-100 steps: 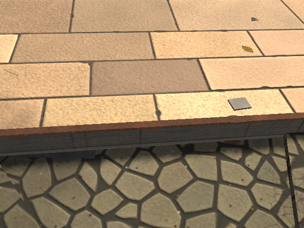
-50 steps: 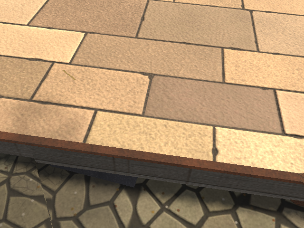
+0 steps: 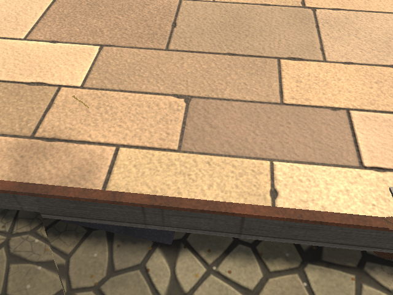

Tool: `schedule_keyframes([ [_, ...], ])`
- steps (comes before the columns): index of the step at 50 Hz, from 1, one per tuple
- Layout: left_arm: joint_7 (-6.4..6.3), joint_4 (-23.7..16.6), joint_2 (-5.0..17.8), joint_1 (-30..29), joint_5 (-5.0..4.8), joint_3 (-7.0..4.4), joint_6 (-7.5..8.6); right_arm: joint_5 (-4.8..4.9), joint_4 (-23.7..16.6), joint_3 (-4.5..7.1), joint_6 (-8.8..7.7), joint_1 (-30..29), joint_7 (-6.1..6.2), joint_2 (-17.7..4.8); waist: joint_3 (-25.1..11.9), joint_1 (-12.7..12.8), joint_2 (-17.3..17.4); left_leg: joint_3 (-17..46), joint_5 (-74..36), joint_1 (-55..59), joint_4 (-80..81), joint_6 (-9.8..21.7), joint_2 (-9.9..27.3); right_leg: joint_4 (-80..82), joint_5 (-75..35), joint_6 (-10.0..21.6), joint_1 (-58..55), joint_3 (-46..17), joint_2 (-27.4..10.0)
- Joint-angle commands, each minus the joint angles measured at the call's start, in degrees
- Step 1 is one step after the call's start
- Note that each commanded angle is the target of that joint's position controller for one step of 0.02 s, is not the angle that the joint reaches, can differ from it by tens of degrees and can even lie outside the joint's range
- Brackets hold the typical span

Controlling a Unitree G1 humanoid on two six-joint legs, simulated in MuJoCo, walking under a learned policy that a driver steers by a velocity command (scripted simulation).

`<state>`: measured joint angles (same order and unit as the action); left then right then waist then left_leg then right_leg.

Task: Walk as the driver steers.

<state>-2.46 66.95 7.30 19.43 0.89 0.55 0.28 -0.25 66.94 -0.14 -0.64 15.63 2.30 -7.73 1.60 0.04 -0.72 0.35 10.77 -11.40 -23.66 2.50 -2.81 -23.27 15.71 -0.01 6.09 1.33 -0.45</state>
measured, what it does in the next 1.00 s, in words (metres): stands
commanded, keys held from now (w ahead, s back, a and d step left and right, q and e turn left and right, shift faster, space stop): no key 0.86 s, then w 0.14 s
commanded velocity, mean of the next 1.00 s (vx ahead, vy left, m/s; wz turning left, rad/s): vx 0.02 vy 0.00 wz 0.00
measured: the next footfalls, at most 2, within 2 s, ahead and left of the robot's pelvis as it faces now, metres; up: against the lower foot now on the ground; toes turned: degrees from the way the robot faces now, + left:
right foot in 1.60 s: +0.45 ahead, -0.06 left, +0.00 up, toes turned -4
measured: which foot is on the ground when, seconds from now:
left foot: down 0.00-1.00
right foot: down 0.00-1.00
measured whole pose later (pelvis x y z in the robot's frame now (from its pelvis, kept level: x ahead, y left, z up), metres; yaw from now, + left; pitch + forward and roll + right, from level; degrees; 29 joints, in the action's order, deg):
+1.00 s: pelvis +0.02 -0.01 -0.01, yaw +0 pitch -1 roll +0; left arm -2.2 65.8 6.8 22.7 0.9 -0.9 0.4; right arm -1.0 66.1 0.5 -0.3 19.4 1.8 -7.0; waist 0.1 0.5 -0.5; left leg 0.9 21.7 -13.5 -32.2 3.1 -1.7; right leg -26.3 20.7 2.5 5.7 1.2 1.2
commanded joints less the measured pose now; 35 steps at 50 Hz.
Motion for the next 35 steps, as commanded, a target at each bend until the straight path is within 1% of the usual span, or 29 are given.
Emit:
schedule_keyframes([
  [1,-0.12,-0.03,3.51,5.02,0.01,-0.5,0.17,-0.02,-0.45,0.6,-0.21,3.47,0.15,-4.3,3.47,-0.03,0.43,7.02,-4.46,0.48,4.31,0.89,6.8,4.58,-4.16,1.78,4.73,-4.49,-4.78],
  [35,-0.18,-0.17,2.34,6.11,-0.05,-0.85,0.64,-0.02,-0.15,0.54,-0.33,5.47,0.38,-2.83,3.75,-0.08,0.53,6.31,-7.23,0.95,3.06,0.41,7.11,4.87,-6.42,2.28,3.9,-4.76,-4.7],
])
